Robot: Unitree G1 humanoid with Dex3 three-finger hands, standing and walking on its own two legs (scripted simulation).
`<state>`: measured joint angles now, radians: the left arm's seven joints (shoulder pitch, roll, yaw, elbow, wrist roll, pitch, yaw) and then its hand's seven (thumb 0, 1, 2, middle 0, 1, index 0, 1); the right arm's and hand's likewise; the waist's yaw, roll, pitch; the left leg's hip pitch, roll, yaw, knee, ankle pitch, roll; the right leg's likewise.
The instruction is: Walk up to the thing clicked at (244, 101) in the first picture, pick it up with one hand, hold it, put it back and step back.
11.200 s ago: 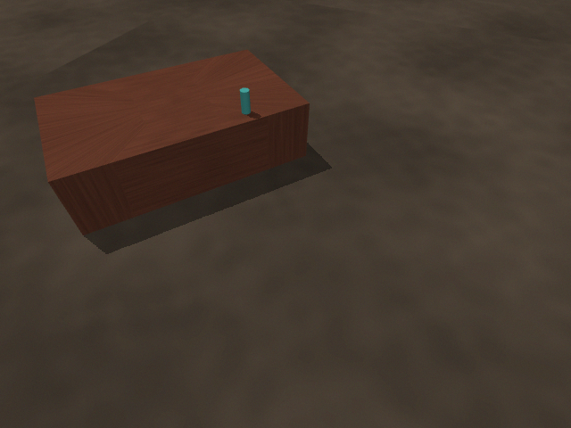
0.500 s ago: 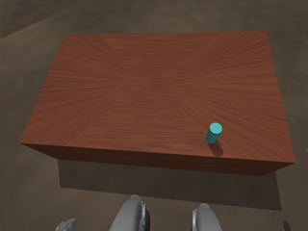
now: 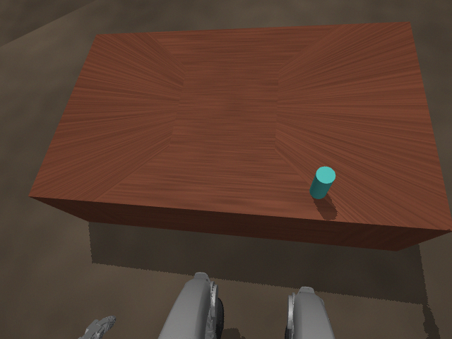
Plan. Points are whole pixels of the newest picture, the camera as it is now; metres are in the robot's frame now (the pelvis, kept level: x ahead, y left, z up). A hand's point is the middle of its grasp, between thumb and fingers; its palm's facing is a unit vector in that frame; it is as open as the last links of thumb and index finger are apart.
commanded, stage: approach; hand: right
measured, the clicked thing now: (321, 183) +0.48 -0.16 -0.26
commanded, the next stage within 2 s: close in in 0.30 s
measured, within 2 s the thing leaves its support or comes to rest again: neither
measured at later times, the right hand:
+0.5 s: hand (363, 191) +0.46 -0.25 -0.24, palm faces -0.02 +1.00 -0.01, open 17.4 cm
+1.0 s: hand (330, 185) +0.47 -0.18 -0.25, palm faces +0.01 +1.00 +0.00, open 17.2 cm
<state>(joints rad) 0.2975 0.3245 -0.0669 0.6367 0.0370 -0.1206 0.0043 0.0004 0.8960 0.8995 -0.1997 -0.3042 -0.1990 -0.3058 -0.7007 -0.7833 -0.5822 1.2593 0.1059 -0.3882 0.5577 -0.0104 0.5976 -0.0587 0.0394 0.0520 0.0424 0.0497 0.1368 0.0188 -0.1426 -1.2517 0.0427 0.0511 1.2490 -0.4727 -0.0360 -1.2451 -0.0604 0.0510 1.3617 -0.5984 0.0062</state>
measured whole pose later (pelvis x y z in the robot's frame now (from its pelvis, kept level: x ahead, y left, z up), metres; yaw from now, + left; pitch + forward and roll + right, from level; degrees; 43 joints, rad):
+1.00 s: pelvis -0.06 +0.01 -0.25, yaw +0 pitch +35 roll +5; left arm 0.24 0.33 -0.04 0.63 0.08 -0.02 -0.06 0.00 0.89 0.91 -0.20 -0.30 -0.20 -0.30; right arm -0.95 -0.50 -0.47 1.07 0.03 -0.45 0.25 -0.01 0.47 -0.04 0.07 0.03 0.05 0.03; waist 0.22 -0.03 -0.13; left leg -2.15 0.08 0.00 2.12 -0.59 -0.05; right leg -2.13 0.01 0.09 2.23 -0.72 0.02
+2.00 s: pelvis -0.07 +0.01 -0.26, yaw -1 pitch +35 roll +5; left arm 0.22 0.31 -0.06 0.61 0.09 0.05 -0.08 0.00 0.87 0.92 -0.20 -0.30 -0.19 -0.31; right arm -1.06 -0.48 -0.39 1.13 -0.01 -0.48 0.15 -0.01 0.03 -0.59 1.05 0.81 1.03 0.81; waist 0.23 -0.03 -0.10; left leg -2.18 0.09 -0.01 2.15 -0.59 -0.05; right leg -2.16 0.02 0.08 2.25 -0.71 0.02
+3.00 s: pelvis -0.05 +0.01 -0.18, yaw -1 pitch +37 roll +3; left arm 0.23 0.29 -0.02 0.60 0.04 0.04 -0.04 0.00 0.88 0.90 -0.21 -0.30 -0.20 -0.31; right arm -1.04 -0.46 -0.39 1.04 0.01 -0.36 0.13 0.04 -0.04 -1.21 1.03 1.16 0.98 1.12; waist 0.21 -0.03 -0.14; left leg -1.96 0.08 0.00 1.91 -0.59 -0.04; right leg -1.93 -0.01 0.06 1.99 -0.70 0.02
